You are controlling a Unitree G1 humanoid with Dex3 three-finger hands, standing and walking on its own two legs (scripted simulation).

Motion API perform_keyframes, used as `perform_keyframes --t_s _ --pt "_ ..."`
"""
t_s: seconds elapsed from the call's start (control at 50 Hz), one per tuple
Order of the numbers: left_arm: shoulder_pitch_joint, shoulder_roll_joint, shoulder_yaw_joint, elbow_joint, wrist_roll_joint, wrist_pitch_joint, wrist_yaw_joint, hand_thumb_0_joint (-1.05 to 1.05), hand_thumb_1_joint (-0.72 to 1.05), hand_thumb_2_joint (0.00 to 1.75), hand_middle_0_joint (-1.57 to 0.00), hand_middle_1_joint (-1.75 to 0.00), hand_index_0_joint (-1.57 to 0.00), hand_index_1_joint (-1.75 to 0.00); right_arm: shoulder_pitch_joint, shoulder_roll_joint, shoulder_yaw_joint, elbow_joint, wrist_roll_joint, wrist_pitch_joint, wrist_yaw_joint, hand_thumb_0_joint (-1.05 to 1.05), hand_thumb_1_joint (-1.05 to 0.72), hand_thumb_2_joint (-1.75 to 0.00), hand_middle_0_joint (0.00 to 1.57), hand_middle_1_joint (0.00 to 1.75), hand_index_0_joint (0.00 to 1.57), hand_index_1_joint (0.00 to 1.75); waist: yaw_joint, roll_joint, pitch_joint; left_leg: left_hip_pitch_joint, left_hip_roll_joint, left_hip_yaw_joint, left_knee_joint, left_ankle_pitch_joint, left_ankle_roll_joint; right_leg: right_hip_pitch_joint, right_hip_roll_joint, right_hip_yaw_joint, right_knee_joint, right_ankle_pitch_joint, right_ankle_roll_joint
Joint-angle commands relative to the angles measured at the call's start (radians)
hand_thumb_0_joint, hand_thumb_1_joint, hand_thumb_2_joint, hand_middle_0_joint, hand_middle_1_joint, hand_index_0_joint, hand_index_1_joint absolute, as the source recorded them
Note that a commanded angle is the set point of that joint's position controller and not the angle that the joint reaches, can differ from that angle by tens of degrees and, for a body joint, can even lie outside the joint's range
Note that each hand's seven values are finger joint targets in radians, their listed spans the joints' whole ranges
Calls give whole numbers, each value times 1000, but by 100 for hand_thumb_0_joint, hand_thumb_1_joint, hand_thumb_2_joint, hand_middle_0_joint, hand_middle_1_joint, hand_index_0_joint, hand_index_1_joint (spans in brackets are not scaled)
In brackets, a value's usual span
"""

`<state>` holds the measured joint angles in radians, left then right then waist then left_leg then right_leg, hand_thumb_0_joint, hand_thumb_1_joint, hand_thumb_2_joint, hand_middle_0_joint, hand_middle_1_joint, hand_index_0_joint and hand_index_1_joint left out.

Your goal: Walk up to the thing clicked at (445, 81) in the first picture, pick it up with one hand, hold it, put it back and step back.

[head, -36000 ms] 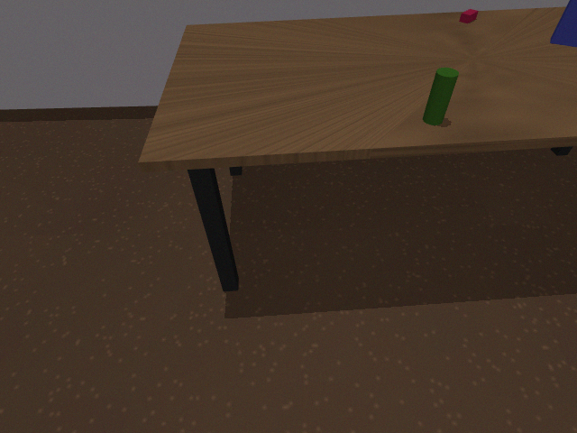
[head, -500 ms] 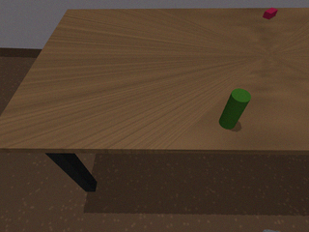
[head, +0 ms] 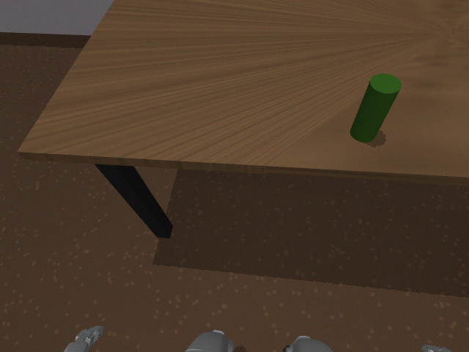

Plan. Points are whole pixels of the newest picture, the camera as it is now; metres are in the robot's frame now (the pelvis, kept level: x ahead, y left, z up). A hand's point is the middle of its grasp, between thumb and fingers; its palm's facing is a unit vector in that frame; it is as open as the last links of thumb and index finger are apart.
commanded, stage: step back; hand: right
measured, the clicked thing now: (373, 110) +0.54 -0.24 +0.03
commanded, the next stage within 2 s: none
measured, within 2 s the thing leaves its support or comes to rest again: neither
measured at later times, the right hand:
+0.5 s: hand out of the picture -0.01 -0.19 -0.12, palm faces +0.03 +0.91 -0.41, open 7.4 cm
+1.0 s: hand out of the picture -0.28 -0.21 -0.16, palm faces +0.01 +0.91 -0.41, open 7.4 cm
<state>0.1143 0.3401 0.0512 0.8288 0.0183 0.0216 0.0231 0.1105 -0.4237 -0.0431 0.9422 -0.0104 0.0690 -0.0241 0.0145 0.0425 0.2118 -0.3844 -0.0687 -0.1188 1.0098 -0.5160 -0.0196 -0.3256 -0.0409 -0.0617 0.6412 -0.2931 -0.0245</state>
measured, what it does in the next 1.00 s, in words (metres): walks backwards: left foot, then right foot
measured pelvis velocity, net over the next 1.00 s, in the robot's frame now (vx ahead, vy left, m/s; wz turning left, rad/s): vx -0.30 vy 0.07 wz -0.04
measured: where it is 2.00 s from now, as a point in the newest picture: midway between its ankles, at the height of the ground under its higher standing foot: outside the picture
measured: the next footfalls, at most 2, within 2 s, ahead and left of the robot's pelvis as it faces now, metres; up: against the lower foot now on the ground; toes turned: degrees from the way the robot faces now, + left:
left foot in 0.14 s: -0.01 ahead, +0.15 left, +0.00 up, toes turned +0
right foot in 0.64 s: -0.21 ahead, -0.06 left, +0.00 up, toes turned -7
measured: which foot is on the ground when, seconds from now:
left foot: up 0.00-0.12, down 0.14-0.68, up 0.70-1.00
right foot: down 0.00-0.16, up 0.18-0.62, down 0.64-1.00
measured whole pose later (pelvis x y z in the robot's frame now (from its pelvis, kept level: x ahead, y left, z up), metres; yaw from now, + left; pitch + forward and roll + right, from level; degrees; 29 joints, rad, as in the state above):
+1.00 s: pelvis -0.30 +0.07 -0.01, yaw -2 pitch -1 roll +1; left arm 0.10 0.38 0.08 0.75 0.03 0.04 0.02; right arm 0.25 -0.40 -0.06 0.92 -0.02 0.04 -0.03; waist -0.03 0.01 0.16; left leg -0.26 -0.01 -0.05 0.72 -0.45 -0.02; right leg -0.39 -0.07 -0.06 0.68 -0.27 0.00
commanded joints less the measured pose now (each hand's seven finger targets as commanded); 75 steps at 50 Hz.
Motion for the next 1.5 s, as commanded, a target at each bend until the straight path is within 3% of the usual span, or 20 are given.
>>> perform_keyframes --t_s 0.0,0.1,0.14,0.16,0.26,0.48,0.6,0.66,0.68,0.76,0.88,0.98,1.0,1.04,1.06,1.12,1.24,1.34,1.4,1.48 --pt "62 320 95 -67 4 -10 27 0 90 90 -20 -30 -20 -30 -6 -175 -49 -95 -6 -32 0 0 -90 -90 20 30 20 30 45 -223 -287 -65 47 42 -133 -15 7 321 -289 298 -115 693 -218" --pt "-54 319 81 -103 -5 -1 12 0 90 90 -20 -30 -20 -30 143 -181 -74 -45 -13 -35 21 0 -90 -90 20 30 20 30 -67 -154 -327 225 76 75 -474 306 66 59 -181 193 22 348 -94" --pt "-50 234 70 -109 -20 8 22 0 90 90 -20 -30 -20 -30 70 -286 -90 -80 -27 -37 24 0 -90 -90 20 30 20 30 -53 199 -276 242 388 -338 -666 609 235 -194 152 79 391 -334 -4" --pt "-42 256 79 -93 -3 16 35 0 90 90 -20 -30 -20 -30 48 -338 -97 -97 -24 -35 25 0 -90 -90 20 30 20 30 -77 206 -263 93 476 -413 -700 564 324 -136 160 209 561 -436 6" --pt "127 257 89 -6 -18 24 18 0 90 90 -20 -30 -20 -30 -131 -194 -62 -146 -29 -42 7 0 -90 -90 20 30 20 30 44 101 -134 96 285 -109 -691 399 185 -226 166 252 724 -152 8" --pt "159 242 74 -29 0 11 0 0 90 90 -20 -30 -20 -30 -15 -202 -81 -164 -14 -42 7 0 -90 -90 20 30 20 30 -37 112 -275 315 366 -86 -662 356 266 -70 64 145 278 -219 68" --pt "359 239 93 67 12 10 -21 0 90 90 -20 -30 -20 -30 -73 -223 -90 -174 -13 -20 18 0 -90 -90 20 30 20 30 35 121 -299 53 336 -55 -669 78 158 229 41 45 -113 -64 -20" --pt "191 410 131 -27 37 11 -23 0 90 90 -20 -30 -20 -30 -100 -140 -77 -180 -1 -17 11 0 -90 -90 20 30 20 30 72 -357 -109 -111 -19 77 -59 -54 -15 -165 -350 624 -471 -420 -246" --pt "61 430 131 -78 42 5 -11 0 90 90 -20 -30 -20 -30 -83 -190 -95 -168 -7 -12 1 0 -90 -90 20 30 20 30 35 -348 -27 -59 22 -44 148 -28 -20 -346 -404 668 -511 -437 -292" --pt "-71 261 102 -110 31 -8 2 0 90 90 -20 -30 -20 -30 108 -136 -67 -94 13 -27 2 0 -90 -90 20 30 20 30 -77 -177 -128 -82 -77 -42 223 126 0 -87 -126 180 -302 138 -100" --pt "95 259 106 -103 31 3 20 0 90 90 -20 -30 -20 -30 58 -118 -42 -144 -7 -59 -15 0 -90 -90 20 30 20 30 44 -263 -245 -166 47 27 -130 -46 -15 359 -238 242 -121 529 -179" --pt "19 271 87 -129 1 34 6 0 90 90 -20 -30 -20 -30 204 -145 -64 -77 -13 -69 -11 0 -90 -90 20 30 20 30 -12 -172 -320 137 46 148 -640 384 21 246 -163 166 73 501 -100" --pt "17 240 72 -146 -2 37 1 0 90 90 -20 -30 -20 -30 204 -196 -79 -76 -20 -67 -12 0 -90 -90 20 30 20 30 -9 -69 -315 206 145 3 -614 513 55 103 -113 153 117 315 -57" --pt "-79 240 84 -167 -9 42 11 0 90 90 -20 -30 -20 -30 121 -369 -102 -118 -25 -61 -5 0 -90 -90 20 30 20 30 -61 212 -245 61 478 -409 -670 693 311 -87 107 145 448 -377 12" --pt "-92 266 89 -154 -1 45 14 0 90 90 -20 -30 -20 -30 54 -358 -104 -131 -26 -70 -13 0 -90 -90 20 30 20 30 -46 210 -187 -23 530 -460 -696 644 353 -70 70 244 581 -367 11" --pt "7 240 84 -96 -19 39 0 0 90 90 -20 -30 -20 -30 -16 -221 -61 -151 -33 -72 -20 0 -90 -90 20 30 20 30 24 84 -207 124 323 -94 -551 824 245 -154 127 242 656 -238 2" --pt "7 208 64 -89 0 10 -3 0 90 90 -20 -30 -20 -30 56 -205 -68 -151 -27 -52 -14 0 -90 -90 20 30 20 30 -35 142 -240 331 317 -58 -467 831 267 -144 66 129 219 -247 55" --pt "143 239 76 1 17 -14 -2 0 90 90 -20 -30 -20 -30 -39 -196 -56 -179 -1 -27 0 0 -90 -90 20 30 20 30 25 111 -370 174 248 5 -320 594 144 184 31 102 -248 158 3" --pt "31 443 121 -61 26 -11 -4 0 90 90 -20 -30 -20 -30 -51 -159 -59 -202 6 -28 -28 0 -90 -90 20 30 20 30 50 -301 -251 -84 33 -10 112 -147 18 -38 -385 601 -279 346 -294" --pt "-16 289 85 -66 27 -15 8 0 90 90 -20 -30 -20 -30 11 -148 -47 -143 15 -37 -16 0 -90 -90 20 30 20 30 -9 -168 -238 -110 -28 -29 181 3 26 83 -172 253 -133 526 -175"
